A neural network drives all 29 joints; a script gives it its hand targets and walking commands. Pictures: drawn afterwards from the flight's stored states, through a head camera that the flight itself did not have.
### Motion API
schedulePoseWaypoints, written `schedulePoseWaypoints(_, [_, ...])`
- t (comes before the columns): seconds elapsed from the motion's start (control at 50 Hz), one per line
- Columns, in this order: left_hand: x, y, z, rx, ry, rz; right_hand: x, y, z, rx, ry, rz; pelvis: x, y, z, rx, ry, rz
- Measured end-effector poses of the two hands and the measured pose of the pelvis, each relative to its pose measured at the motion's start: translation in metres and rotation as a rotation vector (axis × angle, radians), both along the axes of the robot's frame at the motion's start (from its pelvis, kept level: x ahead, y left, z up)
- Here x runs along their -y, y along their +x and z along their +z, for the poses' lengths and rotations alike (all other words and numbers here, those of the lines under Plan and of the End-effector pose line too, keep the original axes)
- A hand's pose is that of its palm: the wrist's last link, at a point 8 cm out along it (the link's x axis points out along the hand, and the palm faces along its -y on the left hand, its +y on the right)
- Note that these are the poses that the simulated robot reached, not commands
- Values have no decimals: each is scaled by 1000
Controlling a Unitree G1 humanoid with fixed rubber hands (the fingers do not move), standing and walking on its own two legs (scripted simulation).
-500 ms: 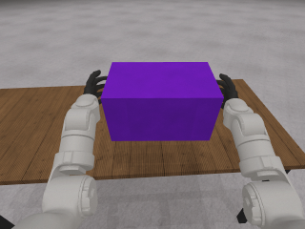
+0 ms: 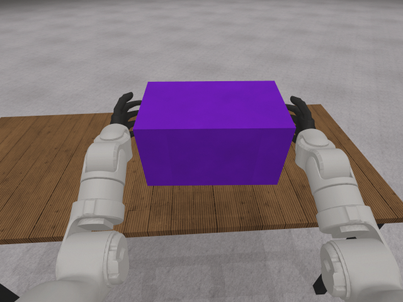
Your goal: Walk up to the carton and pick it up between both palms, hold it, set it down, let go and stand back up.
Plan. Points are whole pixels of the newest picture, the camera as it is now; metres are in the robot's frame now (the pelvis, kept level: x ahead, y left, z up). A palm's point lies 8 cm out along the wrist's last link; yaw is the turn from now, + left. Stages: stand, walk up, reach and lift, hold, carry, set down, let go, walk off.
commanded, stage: hold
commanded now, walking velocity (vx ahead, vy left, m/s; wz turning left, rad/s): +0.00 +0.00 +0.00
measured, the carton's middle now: (211, 132) +0.41 +0.01 +0.17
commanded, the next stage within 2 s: set down in 0.38 s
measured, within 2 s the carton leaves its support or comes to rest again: neither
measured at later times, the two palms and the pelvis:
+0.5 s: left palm (120, 131) +0.37 +0.19 +0.20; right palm (303, 135) +0.38 -0.17 +0.19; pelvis +0.00 +0.00 +0.00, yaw +0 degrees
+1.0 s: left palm (128, 147) +0.38 +0.19 +0.15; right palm (294, 141) +0.41 -0.17 +0.15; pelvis +0.01 -0.01 +0.00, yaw +0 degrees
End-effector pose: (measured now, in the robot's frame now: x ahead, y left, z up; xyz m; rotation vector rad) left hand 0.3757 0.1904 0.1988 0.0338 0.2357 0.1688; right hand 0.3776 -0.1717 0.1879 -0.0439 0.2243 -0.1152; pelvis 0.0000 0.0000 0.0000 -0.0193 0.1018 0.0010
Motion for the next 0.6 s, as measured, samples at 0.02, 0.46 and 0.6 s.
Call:
schedulePoseWaypoints(0.02, [0,0,0,0,0,0,0,0,0,0,0,0,0,0,0,0,0,0])
schedulePoseWaypoints(0.46, [0,-2,-1,-10,17,5,0,0,-1,-6,8,3,0,1,1,6,0,0])
schedulePoseWaypoints(0.6, [-2,-4,0,-2,22,21,-3,2,-5,1,13,13,2,1,1,13,2,0])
